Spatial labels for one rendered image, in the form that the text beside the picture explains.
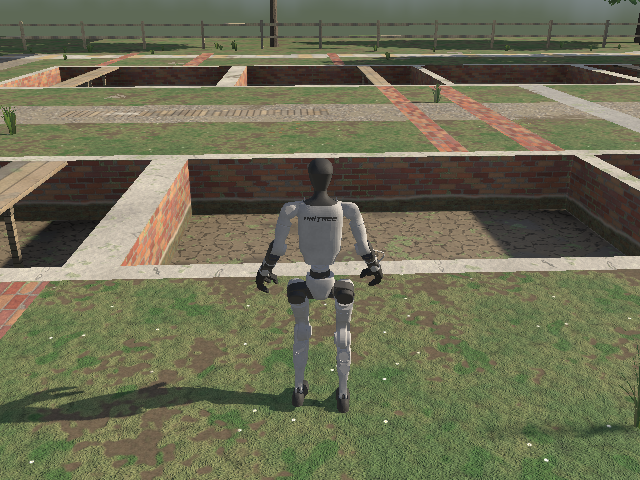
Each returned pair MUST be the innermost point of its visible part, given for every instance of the robot right forearm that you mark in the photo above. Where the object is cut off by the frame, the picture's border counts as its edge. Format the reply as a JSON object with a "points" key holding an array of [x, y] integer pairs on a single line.
{"points": [[371, 259]]}

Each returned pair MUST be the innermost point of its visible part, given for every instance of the robot left forearm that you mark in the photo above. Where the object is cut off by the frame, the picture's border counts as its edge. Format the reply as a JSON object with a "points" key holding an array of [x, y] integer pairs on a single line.
{"points": [[269, 262]]}

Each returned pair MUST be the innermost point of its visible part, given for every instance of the left robot foot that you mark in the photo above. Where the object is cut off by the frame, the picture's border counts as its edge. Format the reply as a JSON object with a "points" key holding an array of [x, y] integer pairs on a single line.
{"points": [[298, 398]]}

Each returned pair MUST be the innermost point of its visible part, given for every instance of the robot left hand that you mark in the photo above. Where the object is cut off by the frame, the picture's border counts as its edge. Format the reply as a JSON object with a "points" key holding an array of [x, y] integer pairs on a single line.
{"points": [[260, 280]]}

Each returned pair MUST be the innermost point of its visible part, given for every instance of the robot left upper arm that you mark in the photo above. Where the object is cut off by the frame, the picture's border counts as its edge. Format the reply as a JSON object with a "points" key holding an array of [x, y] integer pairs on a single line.
{"points": [[288, 211]]}

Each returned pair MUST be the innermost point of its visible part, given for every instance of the robot right hand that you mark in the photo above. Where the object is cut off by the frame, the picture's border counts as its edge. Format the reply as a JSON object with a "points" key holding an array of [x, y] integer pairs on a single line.
{"points": [[378, 275]]}

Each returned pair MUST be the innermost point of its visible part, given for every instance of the robot right upper arm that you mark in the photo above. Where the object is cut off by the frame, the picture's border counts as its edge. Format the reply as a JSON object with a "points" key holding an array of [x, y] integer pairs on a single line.
{"points": [[352, 212]]}

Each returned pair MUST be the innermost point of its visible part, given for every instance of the robot right shin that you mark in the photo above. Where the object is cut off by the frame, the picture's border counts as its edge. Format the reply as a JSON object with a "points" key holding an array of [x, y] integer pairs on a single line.
{"points": [[343, 366]]}

